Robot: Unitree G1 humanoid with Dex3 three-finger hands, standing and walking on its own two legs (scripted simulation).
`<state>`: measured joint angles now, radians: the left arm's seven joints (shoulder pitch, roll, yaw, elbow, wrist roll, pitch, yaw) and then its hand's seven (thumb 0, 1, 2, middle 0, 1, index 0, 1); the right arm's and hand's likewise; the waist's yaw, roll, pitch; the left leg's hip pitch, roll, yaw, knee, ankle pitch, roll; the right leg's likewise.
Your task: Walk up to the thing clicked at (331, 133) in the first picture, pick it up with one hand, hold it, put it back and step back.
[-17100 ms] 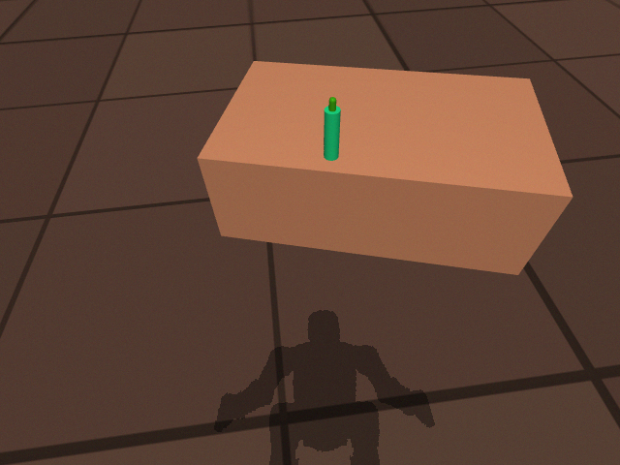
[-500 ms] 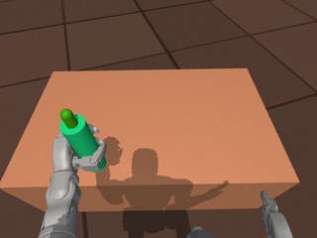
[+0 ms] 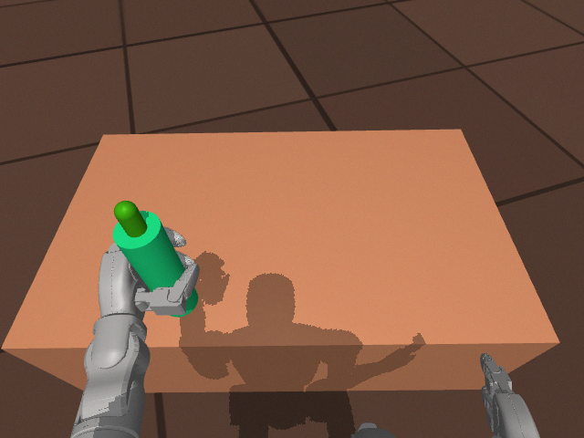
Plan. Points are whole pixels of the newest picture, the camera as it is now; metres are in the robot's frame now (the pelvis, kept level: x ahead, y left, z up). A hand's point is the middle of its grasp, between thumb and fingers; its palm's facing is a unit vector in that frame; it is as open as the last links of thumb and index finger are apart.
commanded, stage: hold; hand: left
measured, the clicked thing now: (157, 262) +0.32 +0.18 +0.09
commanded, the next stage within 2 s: crouch in 0.94 s
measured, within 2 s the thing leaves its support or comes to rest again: neither
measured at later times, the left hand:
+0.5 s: hand (171, 273) +0.32 +0.17 +0.07, palm faces +0.12 -0.99 +0.01, open 7.2 cm
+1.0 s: hand (172, 284) +0.31 +0.17 +0.06, palm faces +0.12 -0.99 +0.01, open 7.2 cm
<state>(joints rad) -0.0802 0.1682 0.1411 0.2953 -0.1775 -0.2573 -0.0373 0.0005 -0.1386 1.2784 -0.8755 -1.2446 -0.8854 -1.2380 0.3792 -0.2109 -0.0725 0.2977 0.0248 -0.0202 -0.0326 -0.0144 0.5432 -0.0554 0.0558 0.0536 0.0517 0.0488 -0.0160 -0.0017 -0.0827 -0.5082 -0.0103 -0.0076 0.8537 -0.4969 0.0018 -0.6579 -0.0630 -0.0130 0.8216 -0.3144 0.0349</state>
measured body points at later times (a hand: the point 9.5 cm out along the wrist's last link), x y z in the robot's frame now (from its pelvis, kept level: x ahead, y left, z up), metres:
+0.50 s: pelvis -0.01 -0.01 +0.00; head +0.03 -0.01 +0.45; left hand +0.31 +0.22 +0.07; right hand +0.15 -0.26 -0.06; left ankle -0.04 +0.12 -0.70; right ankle +0.05 -0.14 -0.70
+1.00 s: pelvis -0.01 -0.01 +0.00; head +0.03 +0.00 +0.45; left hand +0.30 +0.22 +0.06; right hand +0.15 -0.26 -0.05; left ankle -0.04 +0.12 -0.70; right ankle +0.05 -0.14 -0.70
